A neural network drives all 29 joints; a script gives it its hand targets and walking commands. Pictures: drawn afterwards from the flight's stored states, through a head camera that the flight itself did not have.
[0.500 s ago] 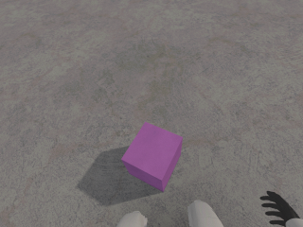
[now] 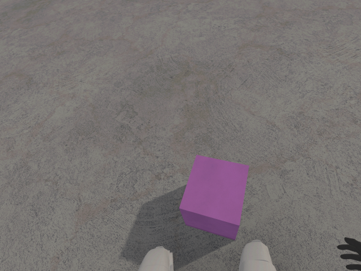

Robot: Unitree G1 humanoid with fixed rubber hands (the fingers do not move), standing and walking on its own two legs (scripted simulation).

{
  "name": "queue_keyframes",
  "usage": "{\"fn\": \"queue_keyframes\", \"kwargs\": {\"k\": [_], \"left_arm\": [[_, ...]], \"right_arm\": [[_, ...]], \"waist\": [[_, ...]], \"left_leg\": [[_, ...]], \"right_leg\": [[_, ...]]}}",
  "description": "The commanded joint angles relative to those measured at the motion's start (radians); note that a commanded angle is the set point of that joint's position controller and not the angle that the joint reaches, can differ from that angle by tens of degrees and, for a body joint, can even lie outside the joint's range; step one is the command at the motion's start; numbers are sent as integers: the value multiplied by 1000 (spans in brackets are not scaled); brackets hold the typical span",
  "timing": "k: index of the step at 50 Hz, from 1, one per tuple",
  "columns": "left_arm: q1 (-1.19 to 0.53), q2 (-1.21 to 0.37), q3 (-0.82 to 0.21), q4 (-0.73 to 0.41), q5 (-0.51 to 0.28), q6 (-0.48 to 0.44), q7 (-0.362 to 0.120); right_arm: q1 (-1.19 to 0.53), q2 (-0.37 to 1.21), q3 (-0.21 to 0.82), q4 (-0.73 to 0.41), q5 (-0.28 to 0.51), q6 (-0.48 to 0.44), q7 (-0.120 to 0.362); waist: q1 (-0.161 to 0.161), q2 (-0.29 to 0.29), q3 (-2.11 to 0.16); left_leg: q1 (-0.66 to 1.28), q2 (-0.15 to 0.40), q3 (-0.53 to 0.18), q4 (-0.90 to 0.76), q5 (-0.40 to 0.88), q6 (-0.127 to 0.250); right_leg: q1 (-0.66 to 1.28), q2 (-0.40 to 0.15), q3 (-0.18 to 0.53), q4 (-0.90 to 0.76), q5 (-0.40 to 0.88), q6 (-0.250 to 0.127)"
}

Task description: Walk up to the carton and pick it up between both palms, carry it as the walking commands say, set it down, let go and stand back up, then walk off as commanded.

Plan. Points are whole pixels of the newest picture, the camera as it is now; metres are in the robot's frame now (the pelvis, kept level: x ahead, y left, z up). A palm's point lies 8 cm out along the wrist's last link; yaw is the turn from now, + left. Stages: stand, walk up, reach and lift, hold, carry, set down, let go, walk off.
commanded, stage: walk up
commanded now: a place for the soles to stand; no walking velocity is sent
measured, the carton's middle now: (215, 197) +0.48 -0.07 -0.56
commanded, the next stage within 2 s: none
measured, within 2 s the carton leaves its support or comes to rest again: neither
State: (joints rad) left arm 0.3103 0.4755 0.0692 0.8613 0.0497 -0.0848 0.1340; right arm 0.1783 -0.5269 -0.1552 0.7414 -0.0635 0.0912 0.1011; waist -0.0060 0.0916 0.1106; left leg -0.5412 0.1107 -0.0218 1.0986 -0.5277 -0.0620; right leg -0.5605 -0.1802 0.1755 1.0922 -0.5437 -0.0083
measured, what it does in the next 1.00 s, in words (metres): steps on the spot, turning right: right foot, then right foot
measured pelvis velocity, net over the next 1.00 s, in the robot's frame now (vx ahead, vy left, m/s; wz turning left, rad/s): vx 0.00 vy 0.09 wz -0.42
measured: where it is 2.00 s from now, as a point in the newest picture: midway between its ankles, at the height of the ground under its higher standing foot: outside the picture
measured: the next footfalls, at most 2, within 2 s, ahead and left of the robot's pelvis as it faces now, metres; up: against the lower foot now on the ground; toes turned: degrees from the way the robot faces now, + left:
right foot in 0.20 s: +0.07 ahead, -0.04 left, +0.00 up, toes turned -10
right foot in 0.80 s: +0.01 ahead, -0.07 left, +0.00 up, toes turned -19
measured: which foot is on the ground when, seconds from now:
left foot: down 0.00-1.00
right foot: up 0.00-0.18, down 0.20-0.34, up 0.36-0.78, down 0.80-1.00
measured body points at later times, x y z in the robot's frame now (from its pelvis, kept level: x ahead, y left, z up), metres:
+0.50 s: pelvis +0.03 +0.12 +0.05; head +0.08 +0.14 +0.49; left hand +0.22 +0.40 -0.08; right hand +0.02 -0.22 -0.04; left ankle +0.07 +0.21 -0.66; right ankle +0.02 -0.04 -0.60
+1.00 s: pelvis +0.00 +0.09 +0.04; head +0.03 +0.08 +0.49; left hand +0.24 +0.33 -0.07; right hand -0.11 -0.24 -0.06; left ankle +0.07 +0.20 -0.66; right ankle -0.03 -0.04 -0.66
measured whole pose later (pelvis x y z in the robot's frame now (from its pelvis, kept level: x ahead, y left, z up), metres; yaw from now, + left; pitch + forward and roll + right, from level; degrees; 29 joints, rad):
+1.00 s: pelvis +0.00 +0.09 +0.04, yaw -24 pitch -2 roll +1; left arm 0.11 0.41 0.06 0.91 0.02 0.06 -0.04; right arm 0.28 -0.44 -0.05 0.96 -0.01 -0.07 -0.05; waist -0.02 -0.03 0.11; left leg -0.39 0.06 0.09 0.83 -0.37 0.00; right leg -0.42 -0.02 0.03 0.88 -0.42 -0.01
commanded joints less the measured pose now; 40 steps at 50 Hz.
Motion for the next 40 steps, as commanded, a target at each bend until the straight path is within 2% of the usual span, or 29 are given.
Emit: {"fn": "queue_keyframes", "kwargs": {"k": [1,2,5,7,8,9,10,11,12,13,14,15,16,17,18,19,20,21,25,27,28,29,31,32,34,37,38,39,40], "left_arm": [[-81,286,53,-111,-18,-36,37],[-85,275,53,-58,-40,-37,19],[29,224,48,-9,-67,-34,-30],[73,154,40,19,-56,-32,-66],[71,155,40,33,-36,-32,-75],[74,188,63,12,-16,-29,-73],[73,276,84,5,-6,-33,-74],[29,282,87,-21,-25,-20,-81],[72,268,77,1,-31,-9,-82],[43,252,63,6,-31,-1,-78],[10,257,65,-9,-39,8,-80],[-104,215,47,-43,-41,21,-89],[-192,186,27,-82,-50,33,-95],[-263,126,24,-102,-50,47,-107],[-246,121,20,-103,-51,58,-102],[-182,181,47,-73,-39,68,-99],[-163,186,36,-49,-45,67,-105],[-169,179,50,-46,-46,65,-116],[-165,136,52,6,-44,87,-140],[-174,126,56,-10,-43,97,-152],[-175,131,53,-9,-40,96,-160],[-175,143,52,0,-37,104,-168],[-206,143,64,-19,-26,116,-180],[-225,146,49,-33,-17,123,-184],[-267,141,54,-34,-11,123,-188],[-147,145,55,-11,-7,120,-190],[-120,151,66,9,-10,117,-189],[-93,177,78,38,1,110,-183],[-70,281,109,36,10,104,-178]], "right_arm": [[-29,-358,-59,-87,25,-47,-31],[-21,-313,-46,-61,24,-47,-34],[-85,-240,-2,-51,41,-58,-64],[-111,-196,17,-24,55,-74,-81],[-57,-181,29,-1,61,-80,-82],[74,-131,52,34,76,-93,-88],[90,-72,57,33,77,-101,-90],[25,-95,67,29,89,-107,-108],[-60,-107,59,28,90,-112,-117],[-63,-91,60,34,79,-126,-123],[-5,-98,64,68,84,-134,-129],[56,-93,60,100,82,-152,-128],[134,-129,53,132,74,-164,-132],[221,-235,20,169,59,-172,-142],[210,-286,20,144,64,-172,-150],[122,-285,17,135,66,-172,-151],[91,-257,21,127,65,-174,-155],[50,-216,27,114,57,-182,-156],[61,-183,40,112,56,-187,-157],[49,-196,26,119,55,-185,-152],[92,-190,29,117,49,-188,-154],[97,-215,16,117,56,-182,-156],[115,-219,1,115,51,-182,-158],[147,-211,5,114,51,-184,-161],[213,-246,-2,134,45,-173,-162],[99,-234,2,88,52,-165,-155],[86,-217,13,90,59,-155,-151],[109,-153,38,83,58,-149,-150],[115,-111,54,74,66,-147,-150]], "waist": [[-62,133,-77],[-64,93,-47],[-2,175,-82],[41,135,-135],[52,18,-122],[38,-94,-180],[28,-331,-215],[30,-250,-175],[70,-168,-209],[58,-234,-194],[44,-251,-215],[-14,-283,-201],[-66,-148,-208],[-103,44,-146],[-91,89,-172],[-54,88,-140],[-35,32,-49],[-19,-23,-26],[-23,9,-53],[-15,139,-38],[-32,102,-45],[-34,102,-128],[-52,167,-88],[-65,98,-114],[-82,154,-132],[-9,138,-176],[24,129,-199],[48,-26,-173],[75,-267,-192]], "left_leg": [[179,314,-688,-767,-63,382],[139,297,-515,-696,-70,384],[127,252,-323,-542,222,345],[89,228,-206,-431,375,292],[46,221,-175,-375,469,264],[13,171,-100,-182,416,195],[-127,22,18,27,238,115],[-143,11,12,-18,-50,98],[-151,2,2,-47,-115,107],[-133,-15,2,-77,-150,121],[-47,-14,-4,-106,-106,128],[104,-9,-16,-247,19,127],[267,27,-79,-447,284,130],[352,217,-349,-637,426,147],[433,340,-520,-684,478,221],[389,390,-533,-644,464,352],[286,395,-484,-641,516,385],[287,347,-379,-628,555,351],[304,224,-181,-639,532,204],[276,210,-70,-654,486,215],[339,245,-89,-645,595,229],[363,258,-96,-641,467,237],[409,263,-40,-636,586,247],[493,277,-70,-596,745,245],[480,269,-39,-606,778,227],[367,311,8,-533,650,254],[303,253,52,-479,530,230],[203,196,107,-390,468,178],[19,79,173,-150,320,110]], "right_leg": [[-354,150,-127,333,-90,-26],[-289,107,-164,280,8,-10],[-105,109,-212,105,31,-11],[95,142,-207,-179,73,-28],[225,168,-178,-318,69,-48],[355,122,6,-483,137,-67],[499,-60,350,-559,410,-131],[501,-142,424,-538,787,-189],[577,-155,359,-492,975,-246],[502,-140,313,-454,1013,-305],[421,-136,270,-437,852,-279],[279,-75,170,-366,810,-237],[119,29,26,-245,725,-145],[-67,219,-97,26,438,-24],[-174,249,-56,26,-34,-2],[-136,196,-17,105,-58,-10],[-129,188,2,137,-42,-17],[-118,162,-22,131,-3,-23],[-77,177,-28,76,172,-6],[-18,168,-63,-1,201,1],[-55,161,-75,-36,145,4],[-16,154,-95,-45,148,1],[-39,131,-100,-104,121,6],[-71,140,-103,-124,90,3],[-15,137,-134,-163,50,-9],[166,139,-208,-334,79,-45],[287,162,-220,-476,141,-52],[373,162,-177,-562,233,-74],[476,6,146,-632,314,-136]]}}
